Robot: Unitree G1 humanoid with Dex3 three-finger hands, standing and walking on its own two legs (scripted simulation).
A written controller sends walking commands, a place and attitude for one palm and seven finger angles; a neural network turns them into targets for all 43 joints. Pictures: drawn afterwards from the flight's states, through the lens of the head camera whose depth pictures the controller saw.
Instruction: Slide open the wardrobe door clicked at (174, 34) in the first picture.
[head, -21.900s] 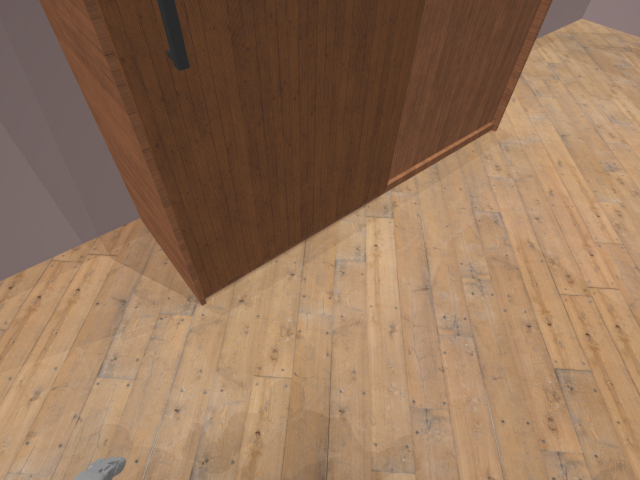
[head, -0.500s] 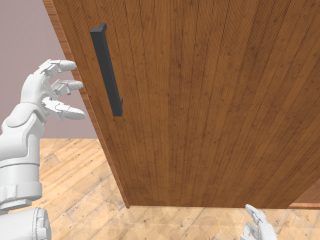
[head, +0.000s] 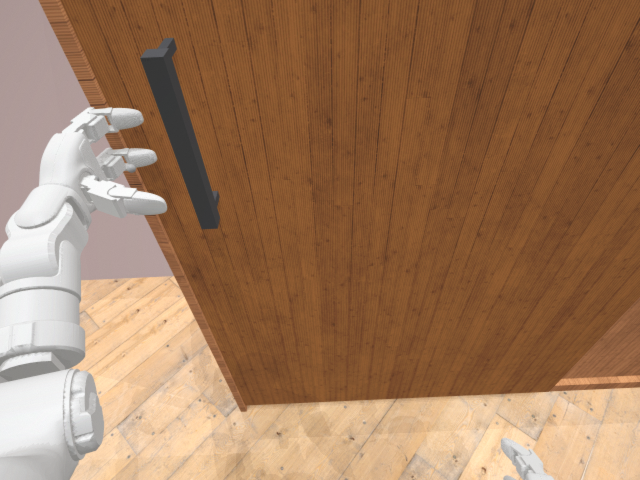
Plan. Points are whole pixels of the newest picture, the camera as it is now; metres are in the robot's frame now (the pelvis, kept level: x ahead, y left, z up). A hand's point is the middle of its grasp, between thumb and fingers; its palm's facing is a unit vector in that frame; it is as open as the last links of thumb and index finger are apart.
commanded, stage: move the hooked fingers beside the handle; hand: left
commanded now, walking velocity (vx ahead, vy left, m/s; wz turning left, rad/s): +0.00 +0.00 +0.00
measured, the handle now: (191, 143) +0.46 +0.17 +0.22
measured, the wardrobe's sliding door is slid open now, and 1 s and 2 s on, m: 0.00 0.00 0.00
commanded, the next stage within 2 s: feel for the door with the fingertips in 0.56 s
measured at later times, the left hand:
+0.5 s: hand (116, 175) +0.39 +0.24 +0.22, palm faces +0.11 -0.99 -0.04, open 14.0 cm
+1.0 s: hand (156, 168) +0.40 +0.20 +0.22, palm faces +0.06 -1.00 -0.02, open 14.0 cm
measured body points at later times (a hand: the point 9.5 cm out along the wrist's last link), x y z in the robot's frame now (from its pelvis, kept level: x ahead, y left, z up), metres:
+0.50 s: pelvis +0.00 +0.01 +0.00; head -0.01 -0.01 +0.45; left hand +0.38 +0.29 +0.23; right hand +0.17 -0.24 -0.08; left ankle -0.01 +0.13 -0.74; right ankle -0.01 -0.11 -0.74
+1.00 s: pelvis +0.00 +0.01 +0.00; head -0.01 -0.01 +0.45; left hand +0.40 +0.25 +0.22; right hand +0.15 -0.23 -0.09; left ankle -0.01 +0.13 -0.74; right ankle -0.01 -0.11 -0.74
